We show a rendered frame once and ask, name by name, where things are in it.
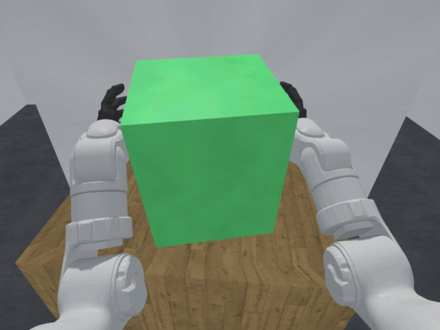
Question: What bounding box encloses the carton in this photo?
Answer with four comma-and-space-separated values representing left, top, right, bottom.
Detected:
120, 54, 300, 248

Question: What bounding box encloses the robot right hand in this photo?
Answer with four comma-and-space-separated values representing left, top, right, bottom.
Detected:
280, 81, 307, 118

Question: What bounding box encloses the robot left forearm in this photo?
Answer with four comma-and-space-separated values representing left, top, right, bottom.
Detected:
58, 119, 133, 313

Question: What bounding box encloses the robot right forearm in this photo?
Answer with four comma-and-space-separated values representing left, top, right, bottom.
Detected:
289, 118, 414, 286

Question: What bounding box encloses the robot left hand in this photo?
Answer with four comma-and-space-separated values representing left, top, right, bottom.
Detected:
97, 83, 127, 123

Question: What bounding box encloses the pedestal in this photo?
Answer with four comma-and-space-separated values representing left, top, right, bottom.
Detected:
16, 158, 355, 330

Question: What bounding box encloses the right robot upper arm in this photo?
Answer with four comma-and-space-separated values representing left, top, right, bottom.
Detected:
323, 234, 440, 330

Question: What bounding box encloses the left robot upper arm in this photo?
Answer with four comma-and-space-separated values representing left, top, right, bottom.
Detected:
30, 253, 147, 330

